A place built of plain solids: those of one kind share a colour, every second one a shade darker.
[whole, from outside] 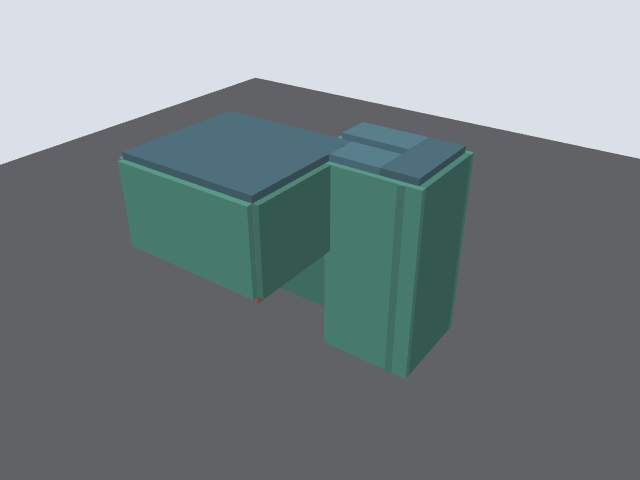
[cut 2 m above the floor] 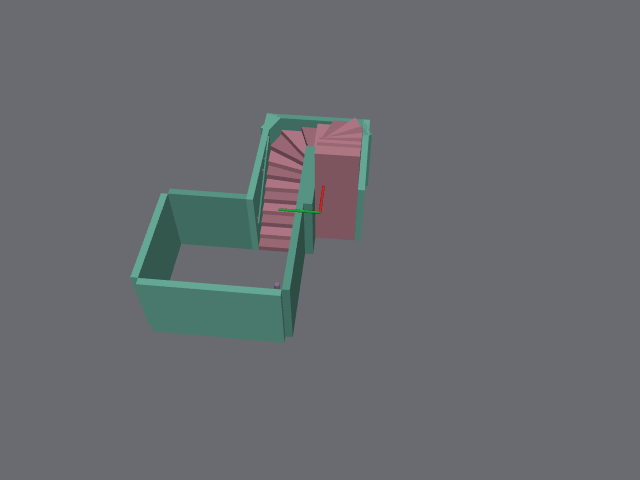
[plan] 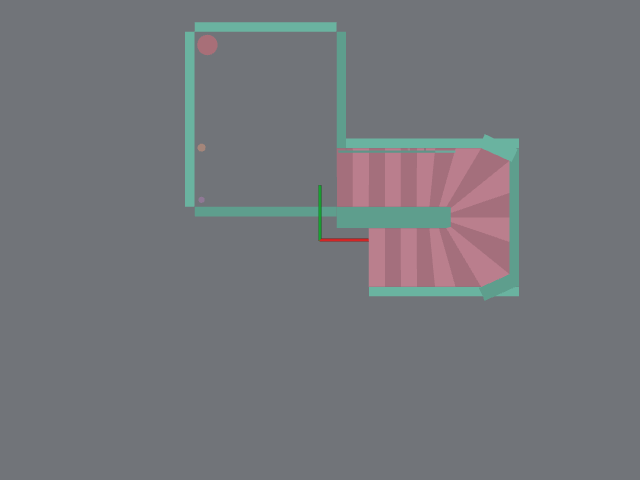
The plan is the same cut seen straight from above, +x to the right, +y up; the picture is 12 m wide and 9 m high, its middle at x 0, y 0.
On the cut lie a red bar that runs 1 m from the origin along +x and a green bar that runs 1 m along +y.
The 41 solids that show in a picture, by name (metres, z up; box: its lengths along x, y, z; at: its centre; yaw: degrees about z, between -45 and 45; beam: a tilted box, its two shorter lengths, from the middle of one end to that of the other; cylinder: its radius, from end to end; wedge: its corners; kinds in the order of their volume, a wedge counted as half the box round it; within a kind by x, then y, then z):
{
 "wall_1": {"box": [0.18, 3.28, 2.92], "at": [-2.44, 2.26, 1.41]},
 "wall_2": {"box": [4.47, 0.18, 2.57], "at": [-1.32, -4.0, 4.59]},
 "wall_3": {"box": [2.66, 0.18, 2.92], "at": [-1.02, 0.53, 1.41]},
 "wall_4": {"box": [2.66, 0.18, 2.92], "at": [-1.02, 4.0, 1.41]},
 "wall_5": {"box": [0.18, 2.18, 2.92], "at": [0.4, 2.81, 1.41]},
 "wall_6": {"box": [0.18, 3.03, 2.57], "at": [1.01, -2.39, 4.59]},
 "wall_7": {"box": [2.14, 0.4, 6.17], "at": [1.38, 0.42, 2.79]},
 "wall_8": {"box": [3.42, 0.18, 5.92], "at": [2.02, 1.81, 2.91]},
 "wall_9": {"box": [2.81, 0.18, 5.92], "at": [2.32, -0.97, 2.91]},
 "wall_10": {"box": [0.68, 0.27, 6.17], "at": [3.34, -0.88, 2.79], "yaw": 24.3},
 "wall_11": {"box": [0.68, 0.27, 6.17], "at": [3.34, 1.72, 2.79], "yaw": -24.3},
 "wall_12": {"box": [0.18, 2.6, 5.92], "at": [3.64, 0.42, 2.91]},
 "tread_1": {"wedge": [[0.31, 1.72, -0.05], [0.31, 1.72, 0.16], [0.32, 0.62, -0.05], [0.32, 0.62, 0.16], [0.62, 0.62, -0.05], [0.62, 0.62, 0.16], [0.62, 1.72, -0.05], [0.62, 1.72, 0.16]]},
 "tread_2": {"wedge": [[0.61, 0.62, -0.05], [0.61, 0.62, 0.32], [0.62, 1.72, -0.05], [0.62, 1.72, 0.32], [0.92, 0.62, -0.05], [0.92, 0.62, 0.32], [0.92, 1.72, -0.05], [0.92, 1.72, 0.32]]},
 "tread_3": {"wedge": [[0.91, -0.88, -0.05], [0.91, -0.88, 3.14], [0.91, 0.22, -0.05], [0.91, 0.22, 3.14], [1.22, -0.88, -0.05], [1.22, -0.88, 3.14], [1.22, 0.22, -0.05], [1.22, 0.22, 3.14]]},
 "tread_4": {"wedge": [[0.92, 0.62, -0.05], [0.92, 0.62, 0.47], [0.92, 1.72, -0.05], [0.92, 1.72, 0.47], [1.22, 0.62, -0.05], [1.22, 0.62, 0.47], [1.22, 1.72, -0.05], [1.22, 1.72, 0.47]]},
 "tread_5": {"wedge": [[1.21, -0.88, -0.05], [1.21, -0.88, 2.98], [1.21, 0.22, -0.05], [1.21, 0.22, 2.98], [1.52, -0.88, -0.05], [1.52, -0.88, 2.99], [1.52, 0.22, -0.05], [1.52, 0.22, 2.98]]},
 "tread_6": {"wedge": [[1.22, 0.62, -0.05], [1.22, 0.62, 0.63], [1.22, 1.72, -0.05], [1.22, 1.72, 0.63], [1.52, 0.62, -0.05], [1.52, 0.62, 0.63], [1.52, 1.72, -0.05], [1.52, 1.72, 0.63]]},
 "tread_7": {"wedge": [[1.51, -0.88, -0.05], [1.51, -0.88, 2.83], [1.51, 0.22, -0.05], [1.51, 0.22, 2.83], [1.82, -0.88, -0.05], [1.82, -0.88, 2.83], [1.82, 0.22, -0.05], [1.82, 0.22, 2.83]]},
 "tread_8": {"wedge": [[1.51, 0.62, -0.05], [1.51, 0.62, 0.79], [1.51, 1.72, -0.05], [1.51, 1.72, 0.79], [1.82, 0.62, -0.05], [1.82, 0.62, 0.79], [1.82, 1.72, -0.05], [1.82, 1.72, 0.79]]},
 "tread_9": {"wedge": [[1.81, -0.88, -0.05], [1.81, -0.88, 2.67], [1.81, 0.22, -0.05], [1.81, 0.22, 2.67], [2.05, 0.22, -0.05], [2.05, 0.22, 2.67], [2.16, -0.88, -0.05], [2.16, -0.88, 2.67]]},
 "tread_10": {"wedge": [[1.82, 0.62, -0.05], [1.82, 0.62, 0.94], [1.82, 1.72, -0.05], [1.82, 1.72, 0.94], [2.05, 0.62, -0.05], [2.05, 0.62, 0.94], [2.16, 1.72, -0.05], [2.16, 1.72, 0.94]]},
 "tread_11": {"wedge": [[2.05, 0.22, -0.05], [2.05, 0.22, 2.51], [2.15, -0.88, -0.05], [2.15, -0.88, 2.51], [2.23, 0.22, -0.05], [2.23, 0.22, 2.51], [2.54, -0.88, -0.05], [2.54, -0.88, 2.51]]},
 "tread_12": {"wedge": [[2.05, 0.62, -0.05], [2.05, 0.62, 1.1], [2.16, 1.72, -0.05], [2.16, 1.72, 1.1], [2.24, 0.62, -0.05], [2.24, 0.62, 1.1], [2.55, 1.72, -0.05], [2.55, 1.72, 1.1]]},
 "tread_13": {"wedge": [[2.23, 0.22, -0.05], [2.23, 0.22, 2.36], [2.37, 0.22, -0.05], [2.37, 0.22, 2.36], [2.54, -0.88, -0.05], [2.54, -0.88, 2.36], [3.02, -0.88, -0.05], [3.02, -0.88, 2.36]]},
 "tread_14": {"wedge": [[2.23, 0.62, -0.05], [2.23, 0.62, 1.26], [2.37, 0.62, -0.05], [2.37, 0.62, 1.26], [2.54, 1.72, -0.05], [2.54, 1.72, 1.26], [3.03, 1.72, -0.05], [3.03, 1.72, 1.26]]},
 "tread_15": {"wedge": [[2.36, 0.22, -0.05], [2.36, 0.22, 2.2], [2.45, 0.25, -0.05], [2.45, 0.25, 2.2], [3.02, -0.88, -0.05], [3.02, -0.88, 2.2], [3.55, -0.64, -0.05], [3.55, -0.64, 2.2]]},
 "tread_16": {"wedge": [[2.37, 0.62, -0.05], [2.37, 0.62, 1.42], [2.45, 0.59, -0.05], [2.45, 0.59, 1.42], [3.02, 1.72, -0.05], [3.02, 1.72, 1.42], [3.56, 1.48, -0.05], [3.56, 1.48, 1.41]]},
 "tread_17": {"wedge": [[2.45, 0.24, -0.05], [2.45, 0.24, 2.04], [2.45, 0.34, -0.05], [2.45, 0.34, 2.04], [3.55, -0.64, -0.05], [3.55, -0.64, 2.04], [3.55, -0.04, -0.05], [3.55, -0.04, 2.04]]},
 "tread_18": {"wedge": [[2.45, 0.34, -0.05], [2.45, 0.34, 1.89], [2.45, 0.42, -0.05], [2.45, 0.42, 1.89], [3.55, -0.04, -0.05], [3.55, -0.04, 1.88], [3.55, 0.42, -0.05], [3.55, 0.42, 1.89]]},
 "tread_19": {"wedge": [[2.45, 0.42, -0.05], [2.45, 0.42, 1.73], [2.45, 0.51, -0.05], [2.45, 0.51, 1.73], [3.55, 0.42, -0.05], [3.55, 0.42, 1.73], [3.55, 0.88, -0.05], [3.55, 0.88, 1.73]]},
 "tread_20": {"wedge": [[2.45, 0.5, -0.05], [2.45, 0.5, 1.57], [2.45, 0.6, -0.05], [2.45, 0.6, 1.57], [3.55, 0.88, -0.05], [3.55, 0.88, 1.57], [3.55, 1.48, -0.05], [3.55, 1.48, 1.57]]},
 "roof_1": {"box": [4.47, 4.13, 0.2], "at": [-1.32, -1.84, 5.97]},
 "roof_2": {"box": [2.14, 1.1, 0.2], "at": [1.38, 1.17, 5.97]},
 "roof_3": {"box": [1.53, 1.1, 0.2], "at": [1.68, -0.33, 5.97]},
 "roof_4": {"box": [1.1, 2.6, 0.2], "at": [3.0, 0.42, 5.97]},
 "floor_1": {"box": [4.47, 4.13, 0.2], "at": [-1.32, -1.84, 3.2]},
 "bin_1": {"cylinder": 0.19, "from": [-2.11, 3.66, 0.0], "to": [-2.11, 3.66, 0.75]},
 "guard_rail_1": {"wedge": [[0.34, 1.64, 1.05], [0.34, 1.64, 1.09], [0.34, 1.68, 1.05], [0.34, 1.68, 1.09], [1.82, 1.64, 1.82], [1.82, 1.64, 1.87], [1.82, 1.68, 1.82], [1.82, 1.68, 1.87]]},
 "guard_rail_2": {"wedge": [[2.16, 1.64, 1.98], [2.16, 1.64, 2.02], [2.16, 1.68, 1.98], [2.16, 1.68, 2.02], [2.54, 1.64, 2.14], [2.54, 1.64, 2.18], [2.54, 1.68, 2.14], [2.54, 1.68, 2.18]]},
 "extinguisher_1": {"cylinder": 0.07, "from": [-2.22, 1.73, 0.0], "to": [-2.22, 1.73, 0.52]}
}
